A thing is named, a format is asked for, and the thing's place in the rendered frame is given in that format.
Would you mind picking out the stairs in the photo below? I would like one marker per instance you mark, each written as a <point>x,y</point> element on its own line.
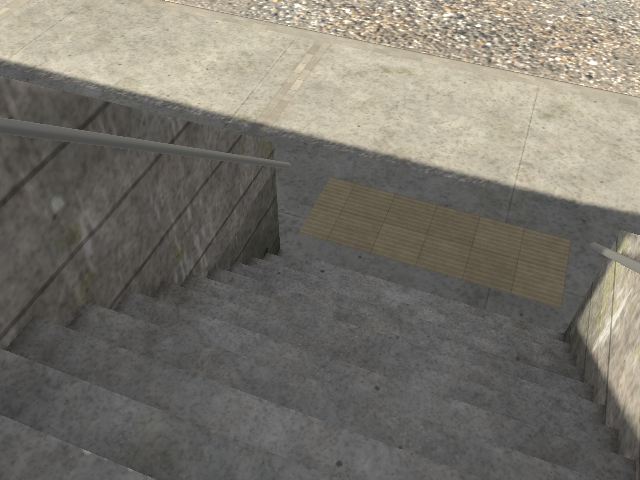
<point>291,368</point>

